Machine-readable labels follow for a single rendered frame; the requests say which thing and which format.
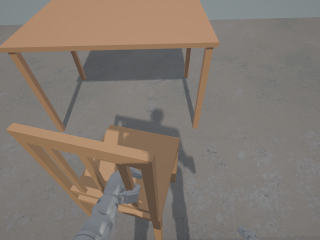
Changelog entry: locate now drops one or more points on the table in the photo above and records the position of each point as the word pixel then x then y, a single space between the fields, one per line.
pixel 94 25

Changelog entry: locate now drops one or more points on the left robot forearm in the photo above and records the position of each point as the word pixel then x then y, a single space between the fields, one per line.
pixel 102 220

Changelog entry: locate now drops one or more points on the robot left hand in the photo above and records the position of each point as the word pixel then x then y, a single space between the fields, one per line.
pixel 116 188

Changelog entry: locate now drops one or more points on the robot right hand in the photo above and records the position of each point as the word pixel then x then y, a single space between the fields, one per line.
pixel 247 234

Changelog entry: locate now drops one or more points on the chair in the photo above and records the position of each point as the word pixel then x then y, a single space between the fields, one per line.
pixel 154 155

